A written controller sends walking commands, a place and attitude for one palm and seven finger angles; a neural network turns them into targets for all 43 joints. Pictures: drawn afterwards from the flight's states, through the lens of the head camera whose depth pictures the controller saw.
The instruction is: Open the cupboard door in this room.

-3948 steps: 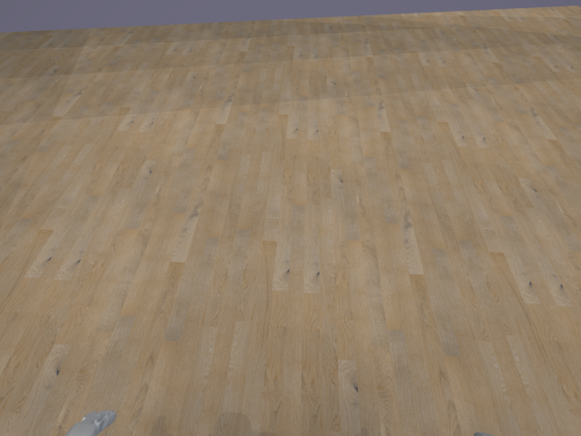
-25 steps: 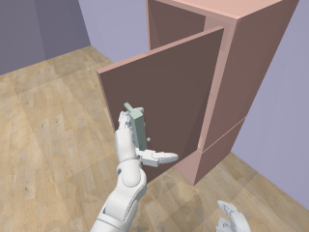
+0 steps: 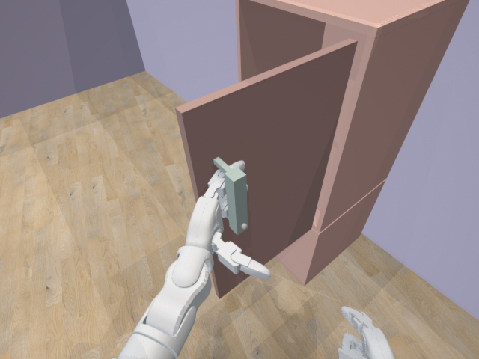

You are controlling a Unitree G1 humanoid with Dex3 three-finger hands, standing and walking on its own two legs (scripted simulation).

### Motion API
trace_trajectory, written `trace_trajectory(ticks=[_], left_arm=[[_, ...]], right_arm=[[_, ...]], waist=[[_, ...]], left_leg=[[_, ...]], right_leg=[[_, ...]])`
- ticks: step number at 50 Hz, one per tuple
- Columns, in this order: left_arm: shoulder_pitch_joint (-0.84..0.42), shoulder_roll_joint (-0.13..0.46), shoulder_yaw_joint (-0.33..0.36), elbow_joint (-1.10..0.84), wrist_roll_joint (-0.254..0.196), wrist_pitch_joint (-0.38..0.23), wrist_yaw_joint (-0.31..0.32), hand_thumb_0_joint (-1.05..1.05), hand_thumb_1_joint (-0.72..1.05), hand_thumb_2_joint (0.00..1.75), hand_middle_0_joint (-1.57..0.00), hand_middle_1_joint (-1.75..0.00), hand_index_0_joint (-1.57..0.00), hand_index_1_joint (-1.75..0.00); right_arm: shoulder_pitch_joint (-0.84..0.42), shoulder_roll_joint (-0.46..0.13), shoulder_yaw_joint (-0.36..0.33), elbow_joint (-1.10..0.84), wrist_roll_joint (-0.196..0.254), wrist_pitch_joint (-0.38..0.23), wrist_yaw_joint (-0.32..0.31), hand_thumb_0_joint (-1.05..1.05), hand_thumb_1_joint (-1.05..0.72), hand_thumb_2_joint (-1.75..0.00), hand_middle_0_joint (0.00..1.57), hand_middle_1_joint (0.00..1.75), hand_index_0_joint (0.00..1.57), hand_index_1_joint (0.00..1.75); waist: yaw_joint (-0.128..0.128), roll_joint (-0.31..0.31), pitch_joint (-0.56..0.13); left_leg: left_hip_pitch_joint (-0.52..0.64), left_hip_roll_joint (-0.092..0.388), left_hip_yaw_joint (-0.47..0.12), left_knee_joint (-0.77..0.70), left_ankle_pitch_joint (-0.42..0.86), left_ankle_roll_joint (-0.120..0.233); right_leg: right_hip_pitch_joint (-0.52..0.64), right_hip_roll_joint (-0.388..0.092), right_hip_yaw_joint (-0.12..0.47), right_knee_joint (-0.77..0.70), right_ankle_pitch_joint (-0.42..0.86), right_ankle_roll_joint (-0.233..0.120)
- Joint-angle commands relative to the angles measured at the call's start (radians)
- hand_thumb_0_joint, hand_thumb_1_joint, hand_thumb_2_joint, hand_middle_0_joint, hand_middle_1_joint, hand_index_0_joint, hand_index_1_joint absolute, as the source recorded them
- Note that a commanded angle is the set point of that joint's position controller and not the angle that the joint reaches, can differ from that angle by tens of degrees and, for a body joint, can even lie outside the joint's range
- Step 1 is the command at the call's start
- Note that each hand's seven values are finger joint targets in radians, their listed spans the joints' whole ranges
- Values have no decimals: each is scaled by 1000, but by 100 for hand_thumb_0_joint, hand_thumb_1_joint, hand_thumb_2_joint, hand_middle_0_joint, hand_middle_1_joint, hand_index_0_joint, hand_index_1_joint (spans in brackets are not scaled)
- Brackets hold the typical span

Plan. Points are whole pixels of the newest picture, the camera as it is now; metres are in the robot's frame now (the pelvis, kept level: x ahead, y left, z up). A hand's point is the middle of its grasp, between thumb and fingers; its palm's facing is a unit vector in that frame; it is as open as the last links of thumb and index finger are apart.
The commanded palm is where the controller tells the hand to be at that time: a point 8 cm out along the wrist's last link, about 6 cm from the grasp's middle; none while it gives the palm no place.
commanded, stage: slide the hand sideways off the handle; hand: left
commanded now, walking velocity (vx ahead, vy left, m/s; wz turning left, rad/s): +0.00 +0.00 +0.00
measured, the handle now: (229, 196) +0.36 +0.04 +0.11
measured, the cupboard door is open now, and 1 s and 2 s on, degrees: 89 90 90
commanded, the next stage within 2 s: draw the hand back to the body in 0.96 s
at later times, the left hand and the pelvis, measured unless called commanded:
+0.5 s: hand (227, 246) +0.26 +0.04 +0.11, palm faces -0.10 -0.99 +0.01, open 16.3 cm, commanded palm +0.23 +0.10 +0.10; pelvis +0.02 +0.00 +0.00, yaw -2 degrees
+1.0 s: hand (188, 274) +0.21 +0.09 +0.10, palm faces -0.05 -1.00 -0.02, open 16.3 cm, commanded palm +0.19 +0.14 +0.10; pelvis +0.03 -0.02 -0.01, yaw -1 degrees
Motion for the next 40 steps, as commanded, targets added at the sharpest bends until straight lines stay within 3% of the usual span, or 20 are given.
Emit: trace_trajectory(ticks=[1, 4, 6, 7, 10, 12, 16, 21, 24, 27, 34, 38, 40], left_arm=[[-291, -89, 22, -248, 6, -61, 41, 0, -50, 30, -15, -30, -15, -30], [-213, -87, 13, -272, 45, -65, 62, 0, -50, 30, -15, -30, -15, -30], [-206, -76, 20, -292, 50, -63, 65, 0, -50, 30, -15, -30, -15, -30], [-184, -43, 46, -290, 57, -60, 68, 0, -50, 30, -15, -30, -15, -30], [-107, -63, 29, -347, 59, -56, 66, 0, -50, 30, -15, -30, -15, -30], [-29, -24, 59, -386, 63, -53, 65, 0, -50, 30, -15, -30, -15, -30], [105, -34, 26, -506, 77, -51, 57, 0, -50, 30, -15, -30, -15, -30], [161, -25, -5, -606, 90, -55, 42, 0, -50, 30, -15, -30, -15, -30], [218, -5, 10, -631, 79, -61, 22, 0, -50, 30, -15, -30, -15, -30], [330, 22, 40, -665, 68, -63, -8, 0, -50, 30, -15, -30, -15, -30], [474, 74, 95, -752, 38, -73, -71, 0, -50, 30, -15, -30, -15, -30], [506, 92, 115, -782, 18, -88, -108, 0, -50, 30, -15, -30, -15, -30], [534, 124, 158, -788, 1, -99, -126, 0, -50, 30, -15, -30, -15, -30]], right_arm=[[-140, -87, -28, -176, 2, -63, 5, 0, -90, -90, 20, 30, 20, 30], [-135, -84, -31, -188, -1, -56, 18, 0, -90, -90, 20, 30, 20, 30], [-137, -85, -30, -195, -2, -50, 19, 0, -90, -90, 20, 30, 20, 30], [-136, -89, -32, -192, -3, -46, 17, 0, -90, -90, 20, 30, 20, 30], [-140, -82, -31, -213, -4, -41, 20, 0, -90, -90, 20, 30, 20, 30], [-139, -85, -33, -220, -5, -36, 22, 0, -90, -90, 20, 30, 20, 30], [-136, -81, -36, -243, -4, -32, 30, 0, -90, -90, 20, 30, 20, 30], [-131, -85, -37, -259, -7, -40, 25, 0, -90, -90, 20, 30, 20, 30], [-123, -85, -37, -262, -8, -52, 20, 0, -90, -90, 20, 30, 20, 30], [-111, -87, -36, -270, -6, -59, 19, 0, -90, -90, 20, 30, 20, 30], [-95, -91, -35, -295, -5, -81, 19, 0, -90, -90, 20, 30, 20, 30], [-78, -97, -35, -303, -6, -105, 8, 0, -90, -90, 20, 30, 20, 30], [-73, -102, -36, -302, -5, -120, 0, 0, -90, -90, 20, 30, 20, 30]], waist=[[-8, -157, -149], [3, -128, -150], [3, -119, -137], [10, -137, -143], [18, -109, -154], [32, -114, -160], [18, -98, -149], [-7, -100, -129], [-6, -111, -133], [12, -109, -150], [7, -83, -127], [-4, -109, -126], [0, -111, -126]], left_leg=[[164, 28, -63, -124, -45, -5], [171, 35, -53, -126, -17, -6], [166, 34, -48, -130, -25, -6], [166, 35, -48, -132, -19, -6], [181, 38, -39, -133, 12, -5], [178, 38, -34, -132, 40, -6], [198, 45, -26, -118, 99, -5], [199, 41, -36, -99, 85, 0], [199, 38, -38, -88, 99, 3], [189, 32, -32, -79, 139, 3], [154, 27, -27, -48, 160, 6], [130, 23, -31, -23, 132, 9], [110, 19, -30, -11, 117, 8]], right_leg=[[-99, -6, 72, -180, 2, 20], [-86, -4, 69, -170, 30, 15], [-84, -3, 72, -174, 23, 14], [-67, -4, 75, -181, 22, 12], [-56, -1, 74, -175, 57, 11], [-30, -2, 77, -179, 83, 9], [-32, 1, 73, -161, 170, 11], [-63, 0, 77, -156, 160, 16], [-61, -1, 77, -149, 191, 18], [-30, -1, 80, -133, 261, 17], [-48, -7, 85, -103, 338, 29], [-69, -12, 95, -104, 325, 40], [-67, -17, 108, -104, 330, 47]])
